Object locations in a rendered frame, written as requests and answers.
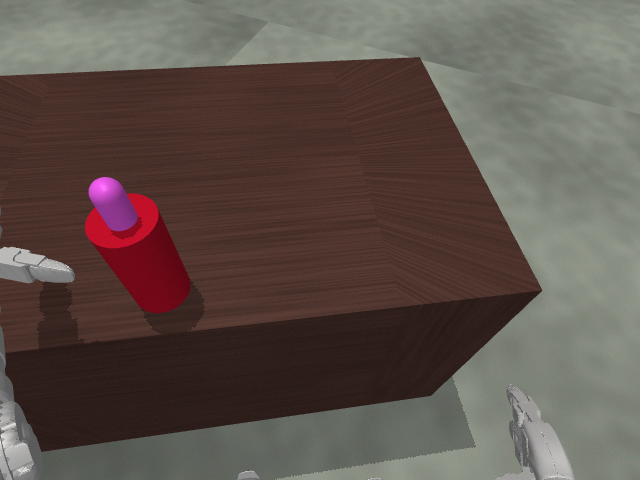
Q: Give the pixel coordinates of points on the bottle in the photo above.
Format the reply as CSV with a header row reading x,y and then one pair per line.
x,y
128,231

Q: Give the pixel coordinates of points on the left robot hand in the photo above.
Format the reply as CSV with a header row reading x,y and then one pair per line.
x,y
21,265

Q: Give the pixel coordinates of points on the right robot hand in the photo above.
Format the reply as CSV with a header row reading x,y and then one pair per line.
x,y
537,446

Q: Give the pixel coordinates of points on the left robot arm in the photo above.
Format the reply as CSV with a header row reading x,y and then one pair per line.
x,y
20,453

